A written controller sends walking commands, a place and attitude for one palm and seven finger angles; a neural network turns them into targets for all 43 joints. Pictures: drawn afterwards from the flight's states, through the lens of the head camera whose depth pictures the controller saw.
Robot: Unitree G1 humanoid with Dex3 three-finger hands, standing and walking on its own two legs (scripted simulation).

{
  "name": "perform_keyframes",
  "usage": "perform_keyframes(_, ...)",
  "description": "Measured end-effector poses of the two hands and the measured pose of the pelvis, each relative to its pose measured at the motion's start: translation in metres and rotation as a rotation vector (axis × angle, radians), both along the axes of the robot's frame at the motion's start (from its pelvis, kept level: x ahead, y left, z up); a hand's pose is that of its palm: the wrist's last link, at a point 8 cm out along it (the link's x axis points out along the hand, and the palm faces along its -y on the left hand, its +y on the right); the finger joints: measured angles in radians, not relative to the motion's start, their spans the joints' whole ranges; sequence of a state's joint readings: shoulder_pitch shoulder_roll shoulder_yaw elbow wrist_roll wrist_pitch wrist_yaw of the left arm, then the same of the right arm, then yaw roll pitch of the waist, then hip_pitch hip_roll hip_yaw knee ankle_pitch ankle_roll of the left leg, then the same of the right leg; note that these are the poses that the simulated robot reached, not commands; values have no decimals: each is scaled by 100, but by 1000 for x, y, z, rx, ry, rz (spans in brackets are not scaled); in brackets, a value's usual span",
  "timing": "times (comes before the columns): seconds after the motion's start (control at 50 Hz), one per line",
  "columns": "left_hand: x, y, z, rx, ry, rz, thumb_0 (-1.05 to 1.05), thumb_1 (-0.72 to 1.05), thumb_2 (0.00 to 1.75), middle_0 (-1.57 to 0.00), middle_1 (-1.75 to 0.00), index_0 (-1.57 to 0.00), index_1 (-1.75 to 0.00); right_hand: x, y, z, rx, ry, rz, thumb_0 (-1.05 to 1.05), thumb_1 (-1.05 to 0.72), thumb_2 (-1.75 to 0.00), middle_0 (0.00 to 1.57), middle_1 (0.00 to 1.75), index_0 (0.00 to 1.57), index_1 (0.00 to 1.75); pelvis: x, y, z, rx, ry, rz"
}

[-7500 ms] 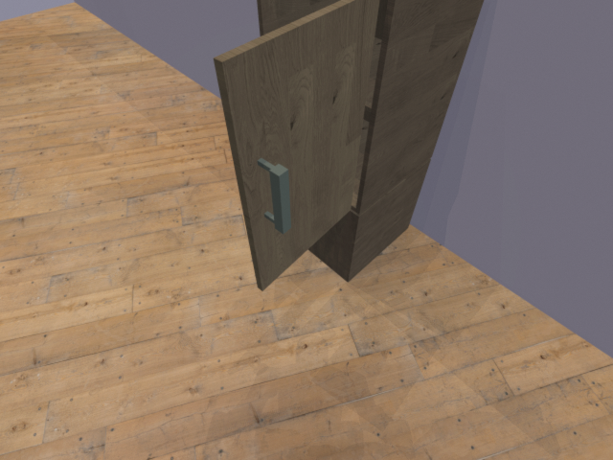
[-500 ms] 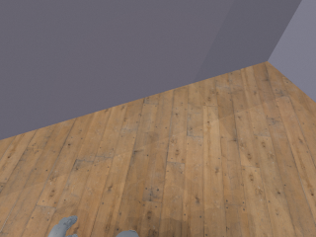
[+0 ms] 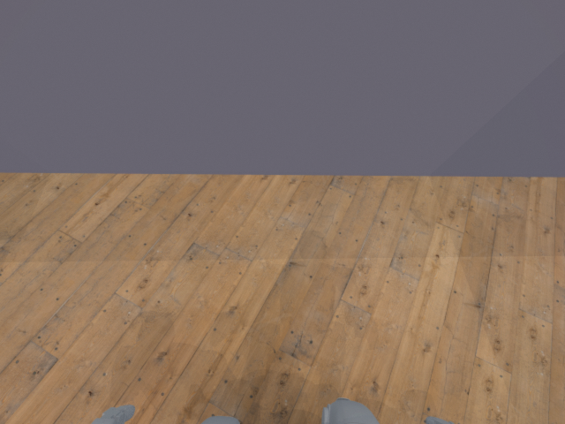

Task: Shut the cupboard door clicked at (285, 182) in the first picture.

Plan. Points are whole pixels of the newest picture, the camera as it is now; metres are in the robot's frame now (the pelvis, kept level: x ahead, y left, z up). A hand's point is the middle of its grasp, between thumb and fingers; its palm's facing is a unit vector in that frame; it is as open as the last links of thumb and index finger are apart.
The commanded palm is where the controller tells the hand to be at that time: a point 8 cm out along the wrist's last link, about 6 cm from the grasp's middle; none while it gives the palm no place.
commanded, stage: walk to a spot facing it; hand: left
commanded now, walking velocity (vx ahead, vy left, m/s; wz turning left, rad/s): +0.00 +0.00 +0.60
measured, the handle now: out of the picture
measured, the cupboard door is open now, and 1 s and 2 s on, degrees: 95 95 95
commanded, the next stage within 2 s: none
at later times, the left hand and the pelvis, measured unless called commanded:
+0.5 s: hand out of the picture +0.00 +0.17 -0.18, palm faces +0.34 -0.92 -0.21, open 7.4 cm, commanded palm none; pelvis +0.01 -0.03 +0.00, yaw +19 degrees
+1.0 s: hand out of the picture +0.08 +0.21 -0.15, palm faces +0.58 -0.78 -0.24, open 7.4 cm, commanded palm none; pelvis +0.12 -0.01 +0.00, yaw +37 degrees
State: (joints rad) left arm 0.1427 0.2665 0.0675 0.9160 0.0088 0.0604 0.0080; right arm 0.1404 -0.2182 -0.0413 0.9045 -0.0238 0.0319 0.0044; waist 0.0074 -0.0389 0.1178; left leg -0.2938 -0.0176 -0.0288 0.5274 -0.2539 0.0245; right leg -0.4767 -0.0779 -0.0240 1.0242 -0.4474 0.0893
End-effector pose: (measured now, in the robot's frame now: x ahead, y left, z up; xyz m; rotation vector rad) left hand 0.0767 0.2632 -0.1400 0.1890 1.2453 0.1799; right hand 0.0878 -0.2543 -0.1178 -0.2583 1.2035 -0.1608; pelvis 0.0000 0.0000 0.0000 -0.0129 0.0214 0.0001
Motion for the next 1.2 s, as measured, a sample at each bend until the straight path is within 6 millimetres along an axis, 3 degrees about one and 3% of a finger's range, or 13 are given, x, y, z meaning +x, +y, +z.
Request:
perform_keyframes(0.16,14,-19,18,61,-122,47,1,91,90,-20,-30,-20,-30,2,-24,-22,49,58,39,1,-90,-90,20,30,20,30,5,-31,-7,20,8,101)
perform_keyframes(0.22,4,-30,23,79,-130,72,1,91,90,-20,-30,-20,-30,12,-35,-29,56,71,64,1,-90,-90,20,30,20,30,4,-39,-7,24,-4,145)
perform_keyframes(0.32,-27,-49,25,50,-90,146,1,90,90,-20,-30,-20,-30,38,-38,-18,54,71,127,1,-90,-90,20,30,20,30,7,-45,2,44,-17,216)
perform_keyframes(0.46,-82,-56,6,-18,-11,277,1,90,90,-20,-30,-20,-30,90,-8,-5,35,20,274,1,-91,-90,19,30,20,30,9,-38,1,46,-14,308)
perform_keyframes(0.54,-116,-43,-17,-45,36,365,1,90,90,-21,-30,-20,-30,120,20,-6,10,-58,376,1,-90,-90,19,30,20,30,10,-24,-14,25,-7,367)
perform_keyframes(0.6,-128,-31,-19,-40,70,407,1,90,90,-20,-30,-20,-30,125,33,-1,1,-75,422,1,-90,-90,20,30,20,30,12,-21,-13,21,-5,394)
perform_keyframes(0.7,-114,-14,0,-18,14,446,1,91,90,-20,-30,-20,-30,119,42,2,5,-9,458,1,-90,-90,20,30,20,30,26,-17,0,3,3,445)
perform_keyframes(0.82,-69,-4,19,21,-68,453,1,91,90,-20,-30,-20,-30,120,35,-7,27,96,458,1,-90,-90,20,30,20,30,57,-18,5,-3,10,504)
perform_keyframes(0.94,-30,-8,20,74,-154,506,1,91,90,-20,-30,-20,-30,160,26,-28,19,174,493,1,-90,-90,20,30,20,30,99,-22,-7,11,2,596)
perform_keyframes(1.0,-33,-22,21,51,-131,574,1,91,90,-20,-30,-20,-30,200,42,-22,11,168,551,1,-90,-90,20,30,20,30,117,-14,-1,9,0,649)
perform_keyframes(1.06,-42,-39,16,-1,-71,643,1,91,90,-20,-30,-20,-30,246,74,-11,17,120,616,1,-91,-90,20,30,20,30,135,-1,6,15,8,697)
perform_keyframes(1.12,-58,-56,9,-58,5,721,1,91,90,-20,-30,-20,-30,293,120,-3,30,59,705,1,-91,-90,19,30,19,30,151,15,7,20,14,741)
perform_keyframes(1.2,-85,-73,-4,-138,122,826,1,91,90,-20,-30,-20,-30,349,202,1,55,-36,838,1,-91,-90,19,30,19,30,169,46,0,19,6,784)
